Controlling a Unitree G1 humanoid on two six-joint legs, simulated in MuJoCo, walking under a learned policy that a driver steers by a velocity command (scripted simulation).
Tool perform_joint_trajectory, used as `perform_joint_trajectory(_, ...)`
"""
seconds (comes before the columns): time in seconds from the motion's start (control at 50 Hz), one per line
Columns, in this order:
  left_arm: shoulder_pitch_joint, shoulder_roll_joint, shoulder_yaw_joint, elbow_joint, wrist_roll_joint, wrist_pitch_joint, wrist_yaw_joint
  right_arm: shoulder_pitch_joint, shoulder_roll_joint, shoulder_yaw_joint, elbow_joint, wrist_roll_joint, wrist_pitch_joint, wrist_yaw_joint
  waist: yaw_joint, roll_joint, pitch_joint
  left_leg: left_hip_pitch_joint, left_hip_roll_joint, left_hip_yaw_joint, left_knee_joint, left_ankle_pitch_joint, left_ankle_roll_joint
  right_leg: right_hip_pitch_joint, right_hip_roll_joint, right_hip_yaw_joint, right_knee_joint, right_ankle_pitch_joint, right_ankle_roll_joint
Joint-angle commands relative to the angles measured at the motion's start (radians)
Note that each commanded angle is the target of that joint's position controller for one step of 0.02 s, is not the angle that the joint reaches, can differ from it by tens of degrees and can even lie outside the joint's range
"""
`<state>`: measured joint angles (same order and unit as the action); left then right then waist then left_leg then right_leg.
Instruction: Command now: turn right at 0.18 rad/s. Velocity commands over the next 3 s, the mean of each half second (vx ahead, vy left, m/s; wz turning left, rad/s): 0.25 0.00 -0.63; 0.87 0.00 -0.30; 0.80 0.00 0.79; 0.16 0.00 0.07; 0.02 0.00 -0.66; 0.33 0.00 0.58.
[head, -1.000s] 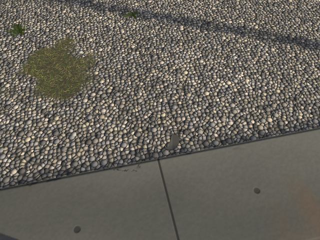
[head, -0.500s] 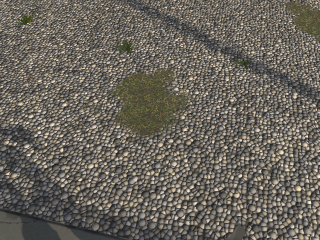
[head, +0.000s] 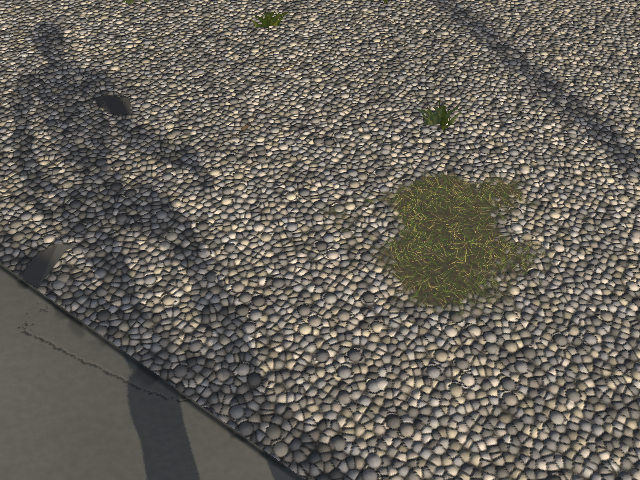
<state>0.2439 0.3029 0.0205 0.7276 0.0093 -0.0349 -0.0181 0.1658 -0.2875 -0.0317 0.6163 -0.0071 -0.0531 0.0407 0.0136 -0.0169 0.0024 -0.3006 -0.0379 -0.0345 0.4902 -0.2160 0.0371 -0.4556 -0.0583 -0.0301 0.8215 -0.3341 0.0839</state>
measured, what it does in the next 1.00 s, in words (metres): walks ahead, turning right: right foot, then left foot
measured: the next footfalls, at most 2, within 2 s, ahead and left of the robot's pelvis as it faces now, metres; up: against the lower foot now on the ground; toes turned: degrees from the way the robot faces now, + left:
right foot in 0.06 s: +0.05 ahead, -0.14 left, +0.00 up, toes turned -6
left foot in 0.40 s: +0.04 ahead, +0.09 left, +0.00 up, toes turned -19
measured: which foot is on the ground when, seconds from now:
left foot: down 0.00-0.14, up 0.16-0.38, down 0.40-0.78, up 0.80-1.00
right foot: up 0.00-0.04, down 0.06-0.40, up 0.42-0.76, down 0.78-1.00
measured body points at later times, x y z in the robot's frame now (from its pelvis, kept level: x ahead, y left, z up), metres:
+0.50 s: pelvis +0.04 -0.02 +0.00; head +0.05 -0.02 +0.45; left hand +0.30 +0.15 -0.08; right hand -0.03 -0.29 -0.12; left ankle +0.01 +0.10 -0.74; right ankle +0.03 -0.15 -0.69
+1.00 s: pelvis +0.25 -0.22 -0.02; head +0.26 -0.21 +0.43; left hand +0.41 -0.01 -0.15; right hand +0.17 -0.49 -0.14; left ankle +0.38 -0.11 -0.68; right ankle +0.14 -0.23 -0.74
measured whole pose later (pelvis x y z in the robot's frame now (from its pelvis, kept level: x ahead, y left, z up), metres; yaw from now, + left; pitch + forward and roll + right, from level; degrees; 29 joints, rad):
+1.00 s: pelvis +0.25 -0.22 -0.02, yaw -31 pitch -2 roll -2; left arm 0.38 0.26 0.05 0.84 0.03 -0.08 -0.02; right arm 0.28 -0.28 -0.06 0.85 -0.02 0.01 0.02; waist 0.01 0.02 0.03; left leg -0.62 0.08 -0.10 1.14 -0.15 0.06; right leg -0.08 0.07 -0.16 0.56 -0.44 -0.08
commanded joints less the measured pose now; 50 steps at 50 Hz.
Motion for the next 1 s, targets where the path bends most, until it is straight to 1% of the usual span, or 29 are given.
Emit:
perform_joint_trajectory(0.02,0.055,0.066,0.012,-0.047,0.001,-0.055,-0.075,-0.055,-0.227,-0.064,-0.075,0.001,-0.008,0.020,0.004,0.020,-0.054,-0.045,0.271,-0.150,-0.053,0.131,0.161,0.182,-0.013,-0.014,-0.168,0.185,0.005)
perform_joint_trajectory(0.08,-0.007,0.151,0.042,-0.097,0.027,-0.093,-0.029,0.104,-0.218,-0.078,-0.003,0.015,-0.022,-0.008,-0.053,0.083,-0.047,0.087,0.315,-0.249,-0.062,-0.048,0.201,0.074,0.001,0.016,-0.228,0.303,-0.136)
perform_joint_trajectory(0.12,-0.074,0.194,0.052,-0.128,0.010,-0.099,0.001,0.060,-0.139,-0.055,-0.069,0.003,-0.029,-0.060,-0.086,-0.016,-0.087,0.085,0.140,-0.047,0.052,-0.276,0.071,0.066,-0.111,0.255,-0.409,0.434,-0.364)
perform_joint_trajectory(0.16,0.037,0.220,0.086,-0.108,0.003,-0.103,0.000,-0.095,-0.145,-0.055,-0.119,-0.030,-0.009,-0.086,0.033,-0.131,-0.077,-0.130,-0.025,0.035,0.260,-0.301,-0.062,0.287,-0.218,0.513,-0.581,0.320,-0.479)
perform_joint_trajectory(0.18,0.110,0.186,0.083,-0.090,0.011,-0.106,-0.003,-0.115,-0.124,-0.049,-0.120,-0.044,0.005,-0.095,0.076,-0.149,-0.097,-0.217,-0.009,-0.043,0.426,-0.403,-0.093,0.380,-0.251,0.558,-0.590,0.325,-0.462)
perform_joint_trajectory(0.22,0.073,0.135,0.075,-0.089,0.022,-0.111,-0.006,-0.061,-0.109,-0.042,-0.097,-0.061,0.009,-0.107,0.033,-0.060,-0.077,-0.264,0.031,-0.095,0.601,-0.404,-0.106,0.371,-0.227,0.502,-0.554,0.432,-0.401)
perform_joint_trajectory(0.26,0.037,0.079,0.054,-0.087,0.012,-0.091,-0.013,0.062,-0.077,-0.033,-0.048,-0.101,0.000,-0.093,-0.020,-0.034,-0.038,-0.189,0.073,-0.065,0.409,-0.301,-0.090,0.300,-0.132,0.479,-0.651,-0.121,-0.329)
perform_joint_trajectory(0.3,-0.061,0.099,0.056,-0.134,0.004,-0.077,-0.010,0.122,-0.054,-0.027,-0.006,-0.092,-0.008,-0.073,-0.044,-0.097,0.004,0.007,0.020,0.014,0.240,-0.316,-0.107,0.163,-0.065,0.446,-0.671,-0.147,-0.292)
perform_joint_trajectory(0.34,-0.116,0.135,0.071,-0.174,0.001,-0.064,-0.019,0.173,-0.027,-0.014,0.027,-0.060,-0.021,-0.046,-0.068,-0.047,-0.004,0.152,-0.028,0.052,0.002,-0.204,-0.104,0.123,0.001,0.410,-0.571,-0.104,-0.291)
perform_joint_trajectory(0.38,-0.150,0.151,0.080,-0.215,0.012,-0.034,-0.035,0.266,-0.040,-0.009,0.082,-0.055,-0.042,-0.017,-0.078,0.013,-0.021,0.311,-0.014,0.063,-0.149,-0.022,-0.059,0.019,0.056,0.433,-0.405,-0.166,-0.291)
perform_joint_trajectory(0.4,-0.119,0.066,0.053,-0.217,0.024,-0.035,-0.040,0.328,-0.077,-0.016,0.092,-0.059,-0.060,-0.015,-0.100,0.068,-0.054,0.478,0.143,-0.088,-0.117,-0.044,0.060,-0.184,0.090,0.452,-0.238,-0.199,-0.233)
perform_joint_trajectory(0.42,-0.093,-0.102,-0.007,-0.233,0.060,-0.048,-0.060,0.363,-0.174,-0.035,0.076,-0.059,-0.082,-0.032,-0.105,0.140,-0.027,0.597,0.468,-0.564,-0.219,-0.203,0.353,-0.535,0.194,0.314,-0.004,-0.149,-0.120)
perform_joint_trajectory(0.44,-0.058,-0.123,-0.030,-0.175,0.092,-0.053,-0.068,0.243,-0.164,-0.021,0.085,-0.077,-0.077,-0.037,-0.041,0.086,0.101,0.484,0.613,-0.735,-0.345,-0.392,0.391,-0.695,0.016,0.337,0.151,-0.044,-0.108)
perform_joint_trajectory(0.46,-0.176,0.144,0.074,-0.229,-0.021,-0.007,-0.034,0.220,-0.258,-0.093,0.058,-0.025,-0.028,-0.047,-0.085,-0.023,0.045,0.424,0.502,-0.508,-0.330,-0.468,0.194,-0.536,0.048,0.140,0.210,-0.076,-0.121)
perform_joint_trajectory(0.52,-0.195,0.101,0.068,-0.218,0.008,0.061,-0.059,0.234,-0.128,-0.040,0.093,0.007,-0.011,-0.053,-0.082,0.115,0.133,0.318,0.316,-0.145,-0.350,-0.096,0.044,-0.483,0.007,0.082,0.319,0.128,-0.119)
perform_joint_trajectory(0.6,-0.291,0.056,0.049,-0.237,0.000,0.072,-0.095,0.287,-0.111,-0.041,0.141,-0.013,-0.030,-0.057,-0.081,0.085,0.153,0.237,0.271,0.058,-0.384,0.006,0.034,-0.367,0.004,0.034,0.202,0.289,-0.128)
perform_joint_trajectory(0.68,-0.350,0.039,0.032,-0.240,0.018,0.068,-0.103,0.354,-0.126,-0.048,0.194,-0.025,-0.036,-0.073,-0.098,0.116,0.169,0.219,0.255,0.218,-0.382,0.246,0.014,-0.151,0.029,-0.080,0.028,0.243,-0.185)
perform_joint_trajectory(0.7,-0.236,0.059,0.049,-0.193,0.035,0.064,-0.090,0.346,-0.128,-0.045,0.202,-0.038,-0.042,-0.071,-0.051,0.133,0.097,0.258,0.289,0.241,-0.275,0.580,0.020,-0.037,0.060,-0.083,0.169,0.336,-0.224)
perform_joint_trajectory(0.74,-0.019,0.085,0.065,-0.118,0.033,0.058,-0.047,0.247,-0.181,-0.049,0.180,-0.027,-0.034,-0.069,0.092,0.148,0.006,0.175,0.281,0.295,-0.016,1.113,0.026,0.256,0.153,-0.104,0.132,0.144,-0.280)
perform_joint_trajectory(0.76,0.087,0.110,0.078,-0.090,0.041,0.058,-0.032,0.236,-0.240,-0.059,0.191,-0.018,-0.021,-0.073,0.161,0.157,-0.008,0.105,0.320,0.246,0.179,1.090,0.050,0.396,0.141,-0.016,-0.020,-0.095,-0.304)
perform_joint_trajectory(0.78,0.205,0.156,0.101,-0.051,0.040,0.049,-0.017,0.257,-0.232,-0.057,0.205,-0.014,0.000,-0.076,0.225,0.063,-0.066,-0.010,0.267,0.248,0.518,0.840,0.075,0.601,0.143,0.020,-0.230,-0.233,-0.315)
perform_joint_trajectory(0.8,0.164,0.203,0.103,-0.037,0.027,0.038,-0.010,0.332,-0.061,-0.029,0.197,-0.032,0.005,-0.071,0.099,-0.248,-0.157,-0.279,0.131,0.182,0.948,-0.323,0.068,0.815,-0.128,0.331,-0.211,-0.142,-0.307)
perform_joint_trajectory(0.82,0.175,0.231,0.096,-0.086,0.009,0.019,0.000,0.317,-0.049,-0.021,0.138,0.007,-0.016,-0.065,0.114,-0.200,-0.268,-0.475,-0.018,-0.074,1.062,-0.289,0.045,0.821,-0.314,0.678,-0.349,0.160,-0.401)
perform_joint_trajectory(0.84,0.203,0.190,0.094,-0.042,0.010,0.012,0.006,0.148,-0.140,-0.045,0.116,0.015,-0.024,-0.065,0.148,-0.013,-0.143,-0.509,0.038,-0.116,1.007,-0.171,0.047,0.686,-0.291,0.556,-0.431,0.194,-0.384)
perform_joint_trajectory(0.86,0.126,0.139,0.077,-0.020,0.019,0.006,0.002,0.155,-0.143,-0.052,0.133,0.028,-0.020,-0.054,0.067,-0.007,-0.002,-0.456,0.086,-0.099,0.889,-0.092,0.051,0.507,-0.254,0.428,-0.474,0.160,-0.339)
perform_joint_trajectory(0.92,0.056,0.042,0.045,-0.003,0.004,-0.040,-0.006,0.224,-0.074,-0.047,0.214,0.001,0.048,-0.041,-0.029,-0.042,0.132,-0.326,0.155,-0.132,0.759,-0.017,0.010,0.217,-0.214,0.267,-0.505,0.185,-0.282)
perform_joint_trajectory(0.96,0.102,0.084,0.059,0.044,0.006,-0.064,0.004,0.137,-0.060,-0.043,0.199,-0.011,0.070,-0.015,-0.008,-0.048,0.174,-0.412,0.161,-0.093,0.677,0.052,0.013,0.249,-0.196,0.206,-0.593,0.218,-0.262)
perform_joint_trajectory(0.98,0.140,0.121,0.070,0.079,0.028,-0.078,0.007,0.140,-0.073,-0.050,0.201,-0.022,0.066,-0.010,-0.007,-0.026,0.141,-0.445,0.157,-0.098,0.614,0.145,0.027,0.320,-0.198,0.164,-0.556,0.241,-0.263)
perform_joint_trajectory(1.0,0.182,0.103,0.066,0.102,0.026,-0.088,0.009,0.098,-0.071,-0.053,0.200,-0.023,0.062,-0.006,0.010,-0.013,0.152,-0.481,0.151,-0.086,0.592,0.200,0.040,0.352,-0.197,0.119,-0.543,0.359,-0.249)
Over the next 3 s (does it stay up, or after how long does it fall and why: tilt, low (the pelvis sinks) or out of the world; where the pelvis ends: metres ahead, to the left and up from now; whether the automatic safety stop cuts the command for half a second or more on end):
stays up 1.01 -0.48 -0.17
